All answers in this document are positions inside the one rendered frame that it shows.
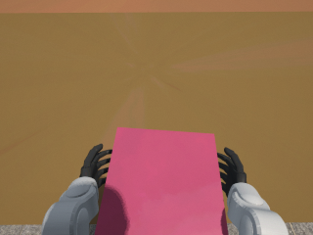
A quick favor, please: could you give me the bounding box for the carton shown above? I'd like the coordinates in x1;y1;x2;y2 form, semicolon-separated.
94;127;229;235

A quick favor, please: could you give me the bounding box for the left robot hand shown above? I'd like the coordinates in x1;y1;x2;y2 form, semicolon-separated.
79;143;112;189

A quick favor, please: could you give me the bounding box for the right robot forearm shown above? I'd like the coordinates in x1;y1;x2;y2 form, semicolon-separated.
227;182;289;235

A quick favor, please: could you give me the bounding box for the left robot forearm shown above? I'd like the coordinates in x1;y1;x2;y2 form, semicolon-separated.
41;176;99;235

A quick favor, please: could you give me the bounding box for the right robot hand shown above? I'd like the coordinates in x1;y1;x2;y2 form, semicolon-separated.
217;147;247;197

